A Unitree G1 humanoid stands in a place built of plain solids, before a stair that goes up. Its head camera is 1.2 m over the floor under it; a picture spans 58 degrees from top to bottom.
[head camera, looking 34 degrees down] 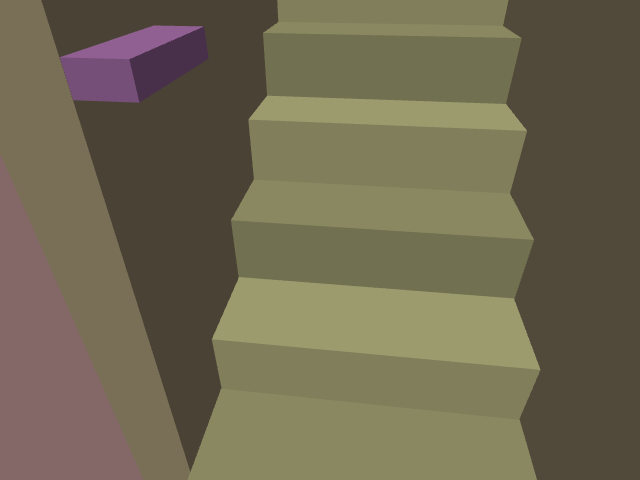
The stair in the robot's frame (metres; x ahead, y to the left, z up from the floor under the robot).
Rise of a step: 0.20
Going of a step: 0.25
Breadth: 0.79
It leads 7 degrees to the right of straight ahead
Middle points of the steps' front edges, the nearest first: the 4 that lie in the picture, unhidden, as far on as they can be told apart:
0.71 -0.12 0.39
0.96 -0.15 0.59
1.20 -0.18 0.78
1.45 -0.21 0.98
